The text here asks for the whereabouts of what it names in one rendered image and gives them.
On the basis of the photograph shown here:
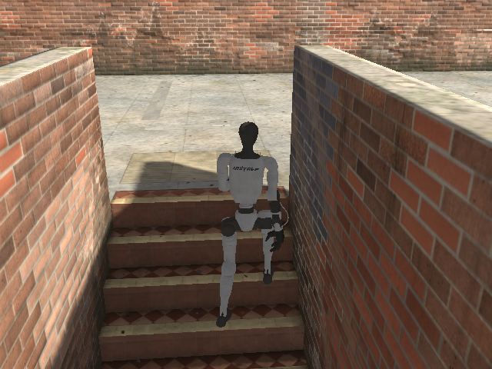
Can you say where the stairs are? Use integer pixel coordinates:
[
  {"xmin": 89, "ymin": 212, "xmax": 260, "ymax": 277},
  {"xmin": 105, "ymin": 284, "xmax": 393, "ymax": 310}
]
[{"xmin": 98, "ymin": 198, "xmax": 308, "ymax": 369}]

